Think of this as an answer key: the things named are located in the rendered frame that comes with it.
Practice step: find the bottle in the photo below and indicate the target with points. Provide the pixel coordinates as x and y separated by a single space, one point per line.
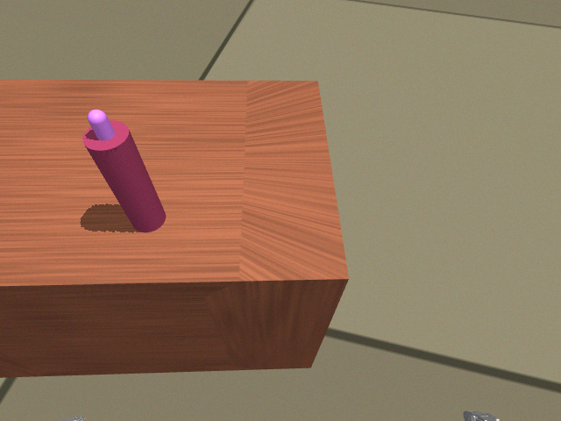
114 151

